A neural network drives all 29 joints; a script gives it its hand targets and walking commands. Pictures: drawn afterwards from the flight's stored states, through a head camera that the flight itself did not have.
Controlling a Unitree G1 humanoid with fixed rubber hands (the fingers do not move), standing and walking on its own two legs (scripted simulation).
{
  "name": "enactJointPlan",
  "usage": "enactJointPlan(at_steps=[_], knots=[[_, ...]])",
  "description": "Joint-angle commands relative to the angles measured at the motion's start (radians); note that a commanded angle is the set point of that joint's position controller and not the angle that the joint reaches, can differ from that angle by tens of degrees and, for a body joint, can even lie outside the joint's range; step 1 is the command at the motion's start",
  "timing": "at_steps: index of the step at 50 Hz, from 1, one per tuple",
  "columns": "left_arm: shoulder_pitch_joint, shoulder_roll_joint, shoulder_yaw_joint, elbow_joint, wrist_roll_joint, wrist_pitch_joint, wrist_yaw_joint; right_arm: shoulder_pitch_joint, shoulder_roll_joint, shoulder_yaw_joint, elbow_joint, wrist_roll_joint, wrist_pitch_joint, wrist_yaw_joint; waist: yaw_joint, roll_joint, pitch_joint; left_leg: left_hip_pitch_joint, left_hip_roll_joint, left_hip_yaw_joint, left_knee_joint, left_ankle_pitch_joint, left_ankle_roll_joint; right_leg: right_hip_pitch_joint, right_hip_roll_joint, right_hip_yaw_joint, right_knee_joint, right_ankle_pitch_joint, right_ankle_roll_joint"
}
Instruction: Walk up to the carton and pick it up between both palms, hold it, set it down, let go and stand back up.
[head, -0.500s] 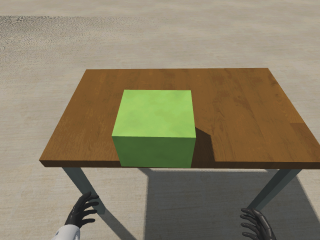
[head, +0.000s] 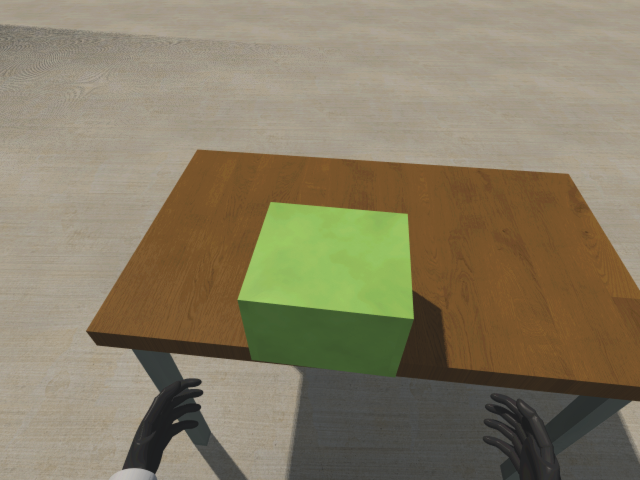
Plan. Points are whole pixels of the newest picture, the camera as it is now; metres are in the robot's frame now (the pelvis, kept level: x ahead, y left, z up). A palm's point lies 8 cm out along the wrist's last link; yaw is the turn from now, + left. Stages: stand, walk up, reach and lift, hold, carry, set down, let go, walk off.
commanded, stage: reach and lift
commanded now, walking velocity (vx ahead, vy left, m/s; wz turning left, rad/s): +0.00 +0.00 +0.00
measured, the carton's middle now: (330, 286) +0.43 +0.02 -0.03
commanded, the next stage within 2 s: none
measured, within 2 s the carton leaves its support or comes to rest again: neither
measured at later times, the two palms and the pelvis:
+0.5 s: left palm (170, 387) +0.24 +0.22 +0.01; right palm (533, 409) +0.23 -0.22 +0.00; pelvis +0.00 +0.00 +0.00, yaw +0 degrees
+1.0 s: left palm (186, 303) +0.33 +0.21 +0.06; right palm (533, 335) +0.30 -0.23 +0.05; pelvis -0.01 +0.00 +0.00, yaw +0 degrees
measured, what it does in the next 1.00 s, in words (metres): stands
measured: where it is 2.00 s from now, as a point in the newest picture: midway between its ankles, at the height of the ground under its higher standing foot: outside the picture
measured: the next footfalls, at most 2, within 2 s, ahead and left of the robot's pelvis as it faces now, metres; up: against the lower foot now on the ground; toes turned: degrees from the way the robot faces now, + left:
none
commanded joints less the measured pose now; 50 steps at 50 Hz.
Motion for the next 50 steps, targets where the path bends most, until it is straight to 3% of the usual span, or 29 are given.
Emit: enactJointPlan(at_steps=[1,9,16,20,26,40,50], knots=[[-0.071,0.111,0.031,-0.124,-0.033,-0.1,-0.027,-0.066,-0.119,-0.017,-0.144,0.028,-0.099,-0.009,-0.01,0.016,-0.093,0.052,-0.016,-0.091,0.004,0.372,-0.052,-0.012,-0.025,0.102,-0.023,0.412,0.013],[-0.121,0.116,0.015,-0.129,-0.071,-0.144,-0.039,-0.118,-0.118,0.005,-0.189,0.055,-0.115,-0.012,-0.004,0.017,-0.071,0.019,-0.01,-0.103,0.009,0.33,-0.048,-0.03,-0.024,0.103,-0.019,0.319,0.007],[-0.323,0.134,0.005,-0.129,-0.088,-0.064,-0.013,-0.268,-0.137,-0.018,-0.186,0.037,-0.009,-0.023,-0.026,0.046,-0.064,-0.012,0.018,-0.101,-0.042,0.157,-0.027,-0.068,-0.047,0.111,-0.037,0.141,-0.013],[-0.377,0.142,0.012,-0.136,-0.097,-0.034,0.0,-0.327,-0.139,-0.009,-0.214,0.06,0.034,-0.028,-0.019,0.049,-0.146,-0.002,0.013,-0.099,-0.034,0.216,-0.025,-0.034,-0.048,0.116,-0.022,0.233,-0.004],[-0.449,0.136,0.058,-0.069,-0.082,0.049,-0.034,-0.396,-0.155,0.011,-0.193,0.086,0.085,-0.049,-0.005,0.024,-0.198,0.034,-0.002,-0.099,-0.033,0.312,-0.015,-0.002,-0.048,0.12,-0.028,0.366,0.015],[-0.774,0.135,0.086,-0.086,-0.082,0.224,-0.033,-0.654,-0.205,-0.028,-0.211,0.094,0.236,-0.061,-0.021,0.024,-0.262,0.095,0.014,-0.099,-0.043,0.299,-0.003,-0.109,-0.027,0.089,-0.065,0.271,0.019],[-0.956,0.15,0.122,-0.019,-0.056,0.292,-0.03,-0.84,-0.248,-0.017,-0.125,0.122,0.274,-0.063,-0.021,0.033,-0.386,0.109,0.008,-0.092,-0.013,0.368,-0.002,-0.103,-0.017,0.081,-0.045,0.358,0.035]])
